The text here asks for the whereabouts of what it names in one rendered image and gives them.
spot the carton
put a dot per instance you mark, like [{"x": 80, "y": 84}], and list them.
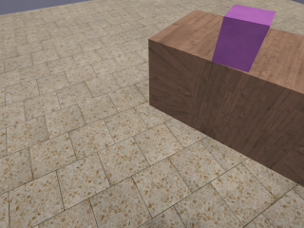
[{"x": 242, "y": 32}]

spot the pedestal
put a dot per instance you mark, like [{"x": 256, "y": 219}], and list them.
[{"x": 259, "y": 113}]

